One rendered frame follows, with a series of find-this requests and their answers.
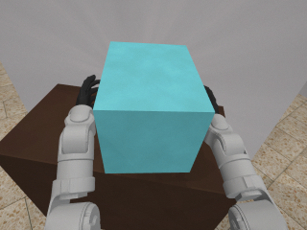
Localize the robot left forearm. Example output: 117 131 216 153
43 104 96 230

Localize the right robot upper arm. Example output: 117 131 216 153
228 199 287 230

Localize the robot right forearm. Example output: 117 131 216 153
203 113 289 230

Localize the left robot upper arm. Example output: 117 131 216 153
44 201 101 230

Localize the carton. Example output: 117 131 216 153
93 41 215 173

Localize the right robot hand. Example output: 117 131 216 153
204 85 220 114

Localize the left robot hand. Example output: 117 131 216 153
75 75 101 109

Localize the pedestal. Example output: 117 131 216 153
0 83 237 230

